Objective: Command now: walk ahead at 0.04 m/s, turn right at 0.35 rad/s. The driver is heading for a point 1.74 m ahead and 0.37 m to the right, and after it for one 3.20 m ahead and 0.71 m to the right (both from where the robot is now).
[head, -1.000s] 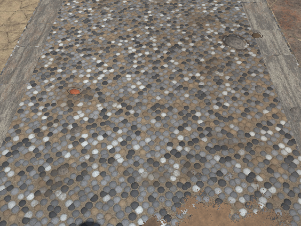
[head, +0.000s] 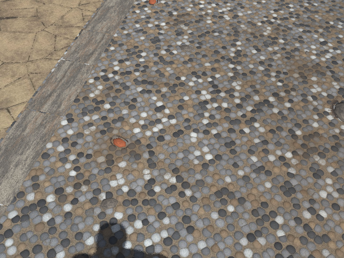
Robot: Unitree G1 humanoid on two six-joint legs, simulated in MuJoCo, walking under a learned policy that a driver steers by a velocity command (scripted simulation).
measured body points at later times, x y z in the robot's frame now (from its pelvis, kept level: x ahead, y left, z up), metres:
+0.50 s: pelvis +0.02 -0.04 +0.01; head +0.06 -0.07 +0.45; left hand +0.25 +0.18 -0.08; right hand +0.06 -0.36 -0.11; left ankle +0.04 +0.11 -0.65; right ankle +0.02 -0.13 -0.73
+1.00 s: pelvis +0.05 -0.02 +0.00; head +0.06 -0.02 +0.45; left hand +0.26 +0.17 -0.12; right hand +0.08 -0.31 -0.11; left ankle +0.10 +0.09 -0.73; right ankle +0.02 -0.13 -0.73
